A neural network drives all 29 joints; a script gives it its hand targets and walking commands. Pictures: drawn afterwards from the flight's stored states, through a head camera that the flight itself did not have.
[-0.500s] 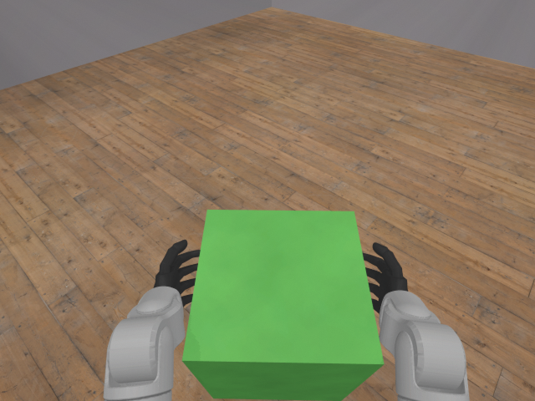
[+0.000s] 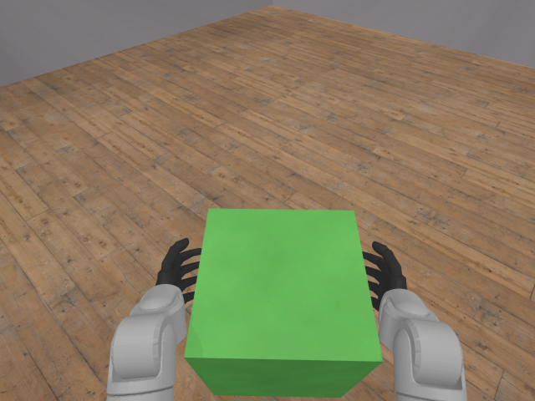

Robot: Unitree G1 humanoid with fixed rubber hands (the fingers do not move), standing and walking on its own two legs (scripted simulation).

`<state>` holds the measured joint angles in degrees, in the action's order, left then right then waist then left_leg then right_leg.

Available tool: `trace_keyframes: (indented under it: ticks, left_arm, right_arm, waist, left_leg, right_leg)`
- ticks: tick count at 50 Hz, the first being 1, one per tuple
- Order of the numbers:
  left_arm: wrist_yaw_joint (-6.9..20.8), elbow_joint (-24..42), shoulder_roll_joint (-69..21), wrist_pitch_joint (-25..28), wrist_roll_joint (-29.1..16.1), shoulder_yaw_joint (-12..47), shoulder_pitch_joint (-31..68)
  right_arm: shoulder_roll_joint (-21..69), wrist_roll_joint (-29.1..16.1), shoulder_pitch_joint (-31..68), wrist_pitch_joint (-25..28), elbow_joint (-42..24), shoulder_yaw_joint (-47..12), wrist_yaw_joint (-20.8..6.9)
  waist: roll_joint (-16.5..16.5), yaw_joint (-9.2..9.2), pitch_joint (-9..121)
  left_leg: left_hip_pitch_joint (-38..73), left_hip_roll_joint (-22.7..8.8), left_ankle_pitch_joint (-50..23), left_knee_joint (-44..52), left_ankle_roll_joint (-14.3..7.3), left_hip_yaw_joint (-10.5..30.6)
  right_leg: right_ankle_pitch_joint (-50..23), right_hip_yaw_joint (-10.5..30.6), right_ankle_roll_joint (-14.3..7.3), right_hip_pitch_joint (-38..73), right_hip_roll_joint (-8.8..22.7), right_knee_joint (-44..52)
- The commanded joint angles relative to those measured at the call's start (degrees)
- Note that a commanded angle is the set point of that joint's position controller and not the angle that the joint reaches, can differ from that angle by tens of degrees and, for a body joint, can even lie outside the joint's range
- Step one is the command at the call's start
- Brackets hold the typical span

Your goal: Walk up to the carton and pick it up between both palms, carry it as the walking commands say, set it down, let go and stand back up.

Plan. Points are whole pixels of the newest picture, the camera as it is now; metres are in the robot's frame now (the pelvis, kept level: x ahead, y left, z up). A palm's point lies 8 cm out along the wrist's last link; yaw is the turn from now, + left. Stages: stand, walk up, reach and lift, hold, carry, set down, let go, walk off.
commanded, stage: carry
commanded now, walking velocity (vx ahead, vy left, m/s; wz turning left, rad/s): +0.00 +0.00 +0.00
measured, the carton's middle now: (279, 309) +0.27 +0.00 +0.01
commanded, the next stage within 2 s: none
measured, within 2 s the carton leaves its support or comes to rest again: neither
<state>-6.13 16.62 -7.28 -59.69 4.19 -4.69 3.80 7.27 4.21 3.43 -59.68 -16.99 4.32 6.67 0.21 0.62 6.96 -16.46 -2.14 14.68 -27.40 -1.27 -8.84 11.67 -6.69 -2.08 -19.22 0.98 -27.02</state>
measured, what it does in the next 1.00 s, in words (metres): stands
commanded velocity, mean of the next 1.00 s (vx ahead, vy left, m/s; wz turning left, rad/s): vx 0.00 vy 0.00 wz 0.00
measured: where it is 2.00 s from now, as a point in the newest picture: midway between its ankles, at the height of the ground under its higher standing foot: outside the picture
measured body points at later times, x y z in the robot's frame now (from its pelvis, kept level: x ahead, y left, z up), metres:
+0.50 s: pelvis +0.01 +0.00 +0.00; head +0.00 +0.00 +0.45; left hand +0.28 +0.15 +0.07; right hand +0.28 -0.15 +0.07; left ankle -0.01 +0.10 -0.74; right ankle +0.02 -0.10 -0.74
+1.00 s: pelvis +0.01 +0.00 +0.00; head +0.00 +0.00 +0.45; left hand +0.28 +0.15 +0.08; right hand +0.28 -0.15 +0.08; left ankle -0.01 +0.10 -0.74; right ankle +0.02 -0.10 -0.74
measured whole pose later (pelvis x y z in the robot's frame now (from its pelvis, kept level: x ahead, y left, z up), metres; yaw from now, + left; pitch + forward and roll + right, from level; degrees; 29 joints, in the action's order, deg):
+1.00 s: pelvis +0.01 +0.00 +0.00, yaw +0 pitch +4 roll +0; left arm -6.5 20.7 -7.3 -63.1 3.7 -4.3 3.2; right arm 7.3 3.4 3.0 -63.1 -21.0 3.9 7.4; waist 0.0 1.0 7.0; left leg -15.2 -1.8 15.8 -27.3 -1.3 -8.7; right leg 13.1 -6.7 -1.7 -18.2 1.3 -27.6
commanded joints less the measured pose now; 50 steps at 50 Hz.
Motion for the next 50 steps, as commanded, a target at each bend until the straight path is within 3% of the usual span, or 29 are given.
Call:
trace_keyframes:
  ticks: [1, 50]
  left_arm:
    - [6.03, 5.26, -39.88, 1.08, -11.81, 30.62, 21.3]
    - [4.76, 8.92, -38.88, -2.65, -12.26, 31.02, 20.24]
  right_arm:
    - [40.32, -12.53, 21.36, 1.02, -5.8, -31.18, -6.71]
    - [39.54, -14.13, 20.89, -2.57, -10.25, -32.35, -5.37]
  waist:
    - [-0.19, -0.04, 10.43]
    - [-0.29, 0.37, 9.94]
  left_leg:
    - [3.41, -6.51, -7.56, 4.42, -0.64, 6.82]
    - [4.3, -6.63, -10.01, 4.08, -0.17, 7.13]
  right_leg:
    - [-9.57, 7.24, -0.81, 5.71, 6.9, 3.47]
    - [-11.36, 7.11, -0.45, 6.41, 7.25, 2.53]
